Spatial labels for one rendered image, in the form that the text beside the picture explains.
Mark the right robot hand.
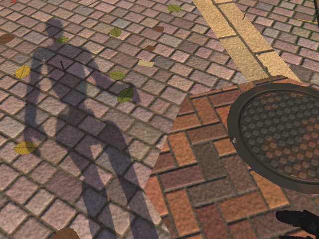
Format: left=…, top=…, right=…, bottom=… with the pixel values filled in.
left=275, top=210, right=319, bottom=239

